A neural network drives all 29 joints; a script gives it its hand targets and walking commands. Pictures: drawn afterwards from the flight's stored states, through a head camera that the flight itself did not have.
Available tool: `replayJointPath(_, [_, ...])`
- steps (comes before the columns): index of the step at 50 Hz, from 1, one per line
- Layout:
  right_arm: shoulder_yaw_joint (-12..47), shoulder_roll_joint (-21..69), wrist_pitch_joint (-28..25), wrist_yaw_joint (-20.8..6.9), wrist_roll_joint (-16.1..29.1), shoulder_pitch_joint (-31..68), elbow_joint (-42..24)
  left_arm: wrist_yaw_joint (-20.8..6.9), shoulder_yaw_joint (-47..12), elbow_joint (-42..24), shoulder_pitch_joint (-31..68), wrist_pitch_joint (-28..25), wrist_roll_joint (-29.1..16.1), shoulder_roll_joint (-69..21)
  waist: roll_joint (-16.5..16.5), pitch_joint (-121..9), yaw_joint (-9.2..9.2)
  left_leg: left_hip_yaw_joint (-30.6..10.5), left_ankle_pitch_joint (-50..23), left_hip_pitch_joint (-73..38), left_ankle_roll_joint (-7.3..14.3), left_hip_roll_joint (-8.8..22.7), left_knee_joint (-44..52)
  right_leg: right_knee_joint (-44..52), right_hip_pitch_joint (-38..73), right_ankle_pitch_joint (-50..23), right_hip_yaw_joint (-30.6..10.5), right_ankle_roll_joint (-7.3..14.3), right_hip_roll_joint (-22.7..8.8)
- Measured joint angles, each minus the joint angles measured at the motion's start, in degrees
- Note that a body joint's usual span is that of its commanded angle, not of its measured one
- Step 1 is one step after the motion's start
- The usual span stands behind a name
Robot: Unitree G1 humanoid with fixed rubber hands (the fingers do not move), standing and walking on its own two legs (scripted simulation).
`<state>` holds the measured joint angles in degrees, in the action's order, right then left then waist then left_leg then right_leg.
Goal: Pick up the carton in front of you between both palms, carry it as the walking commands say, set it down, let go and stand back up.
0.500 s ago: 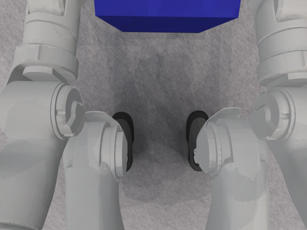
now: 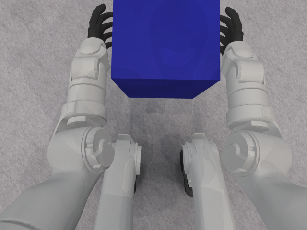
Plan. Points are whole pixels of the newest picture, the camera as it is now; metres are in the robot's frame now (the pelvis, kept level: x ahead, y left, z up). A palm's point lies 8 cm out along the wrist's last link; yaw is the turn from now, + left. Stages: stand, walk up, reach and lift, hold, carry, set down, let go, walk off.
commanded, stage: reach and lift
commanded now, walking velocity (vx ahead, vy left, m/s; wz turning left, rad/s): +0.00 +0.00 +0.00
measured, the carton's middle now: (163, 53) +0.53 -0.01 -0.13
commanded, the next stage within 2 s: none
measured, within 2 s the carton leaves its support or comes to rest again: neither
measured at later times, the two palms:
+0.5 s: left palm (66, 25) +0.49 +0.14 +0.08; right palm (269, 26) +0.49 -0.15 +0.08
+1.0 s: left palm out of the picture +0.43 +0.15 +0.23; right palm out of the picture +0.43 -0.15 +0.23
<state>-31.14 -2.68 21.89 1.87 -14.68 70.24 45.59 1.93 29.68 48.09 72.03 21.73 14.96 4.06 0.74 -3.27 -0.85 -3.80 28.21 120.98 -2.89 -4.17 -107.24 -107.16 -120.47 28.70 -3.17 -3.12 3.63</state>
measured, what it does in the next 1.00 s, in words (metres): rises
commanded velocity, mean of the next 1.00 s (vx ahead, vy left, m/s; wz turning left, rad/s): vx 0.00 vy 0.00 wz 0.00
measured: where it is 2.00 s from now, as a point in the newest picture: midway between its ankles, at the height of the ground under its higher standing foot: (160, 180)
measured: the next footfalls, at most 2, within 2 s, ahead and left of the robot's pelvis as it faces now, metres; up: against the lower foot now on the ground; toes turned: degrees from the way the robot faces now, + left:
none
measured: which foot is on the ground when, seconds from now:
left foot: down 0.00-1.00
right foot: down 0.00-1.00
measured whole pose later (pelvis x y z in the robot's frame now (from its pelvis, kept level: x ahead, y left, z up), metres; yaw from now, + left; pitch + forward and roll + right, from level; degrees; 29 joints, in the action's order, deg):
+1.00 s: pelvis +0.08 +0.00 +0.25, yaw +0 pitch +21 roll +0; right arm -21.5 7.8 23.0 0.4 -13.5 28.0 29.8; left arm 1.1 21.5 30.3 28.4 22.7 13.6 -7.8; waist 0.2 -9.7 -0.6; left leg -4.3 21.7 54.7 -1.2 -2.1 -55.9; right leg -55.8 -54.4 22.0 -3.8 -1.3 1.7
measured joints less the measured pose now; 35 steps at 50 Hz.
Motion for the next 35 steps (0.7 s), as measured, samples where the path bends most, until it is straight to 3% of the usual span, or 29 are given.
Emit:
replayJointPath(6, [-0.37, 1.08, 1.58, -0.83, -0.85, -1.58, -3.86, -0.52, 0.55, -4.02, -1.77, 1.31, 1.15, -1.69, -0.02, -0.99, -0.14, -0.02, -1.84, -2.48, 0.14, 0.13, 4.95, 4.98, 2.46, -1.89, -0.19, -0.07, -0.09])
replayJointPath(16, [2.84, 3.38, 3.86, -0.87, 1.33, -10.11, -10.97, -0.44, -2.55, -11.91, -10.72, 3.77, -0.84, -4.39, -0.43, -4.93, 0.09, 0.23, -1.34, -10.28, 0.42, 0.55, 11.93, 11.75, 10.05, -1.43, -0.56, 0.19, -0.39])
replayJointPath(35, [5.75, 7.96, 0.85, -1.09, 1.13, -28.89, -11.78, -0.64, -4.52, -13.23, -29.82, 0.72, -0.81, -9.37, -0.25, -9.83, 0.19, -0.21, -2.33, -38.6, 1.23, 1.36, 31.92, 31.88, 38.42, -2.5, -0.49, 1.2, -1.24])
